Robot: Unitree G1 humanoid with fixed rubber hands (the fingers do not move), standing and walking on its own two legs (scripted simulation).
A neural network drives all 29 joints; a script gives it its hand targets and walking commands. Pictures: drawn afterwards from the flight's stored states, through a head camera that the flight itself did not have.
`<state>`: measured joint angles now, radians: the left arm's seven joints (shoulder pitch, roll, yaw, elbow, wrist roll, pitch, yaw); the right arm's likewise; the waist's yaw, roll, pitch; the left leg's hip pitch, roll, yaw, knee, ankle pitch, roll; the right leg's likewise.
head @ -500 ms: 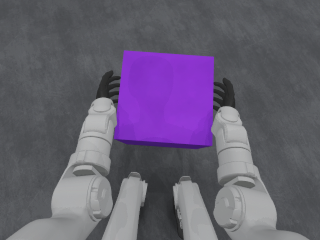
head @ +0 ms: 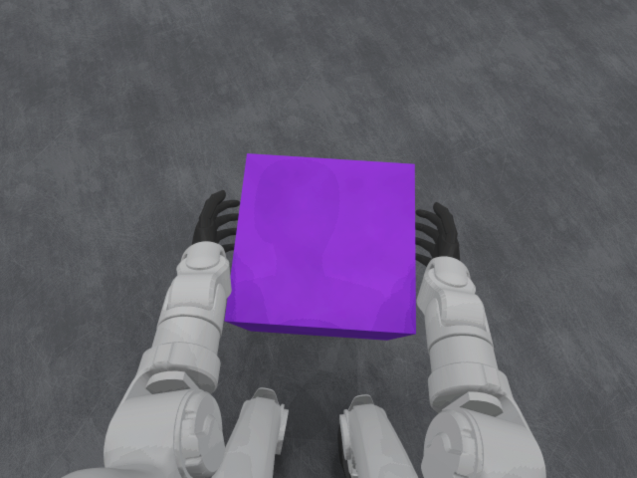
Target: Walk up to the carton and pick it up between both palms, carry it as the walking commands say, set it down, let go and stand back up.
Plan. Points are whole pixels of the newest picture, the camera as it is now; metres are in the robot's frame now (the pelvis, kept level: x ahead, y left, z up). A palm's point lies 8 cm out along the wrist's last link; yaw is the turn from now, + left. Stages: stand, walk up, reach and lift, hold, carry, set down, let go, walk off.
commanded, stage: reach and lift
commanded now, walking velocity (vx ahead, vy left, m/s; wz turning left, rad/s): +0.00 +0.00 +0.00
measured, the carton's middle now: (324, 256) +0.42 +0.00 -0.12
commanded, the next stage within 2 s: none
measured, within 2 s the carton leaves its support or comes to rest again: neither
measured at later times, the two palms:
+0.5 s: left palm (190, 234) +0.38 +0.16 +0.03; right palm (470, 255) +0.37 -0.16 +0.04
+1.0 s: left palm (173, 219) +0.36 +0.16 +0.10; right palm (509, 247) +0.35 -0.16 +0.11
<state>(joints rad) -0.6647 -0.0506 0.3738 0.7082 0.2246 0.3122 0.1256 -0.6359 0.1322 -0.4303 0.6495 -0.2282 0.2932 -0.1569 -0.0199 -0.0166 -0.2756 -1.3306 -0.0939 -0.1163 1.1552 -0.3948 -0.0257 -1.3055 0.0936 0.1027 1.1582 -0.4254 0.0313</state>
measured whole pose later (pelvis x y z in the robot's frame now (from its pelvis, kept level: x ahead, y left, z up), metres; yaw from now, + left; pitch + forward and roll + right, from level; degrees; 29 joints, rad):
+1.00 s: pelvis +0.04 +0.00 +0.11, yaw +0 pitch +11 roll +0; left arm -0.36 -0.12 0.32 0.47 0.29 0.46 -0.01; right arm -0.32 0.17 -0.35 0.42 -0.28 0.45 -0.02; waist -0.01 -0.02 -0.12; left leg -0.47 -0.06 -0.12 0.48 -0.20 0.00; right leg -0.45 0.05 0.14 0.49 -0.22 0.01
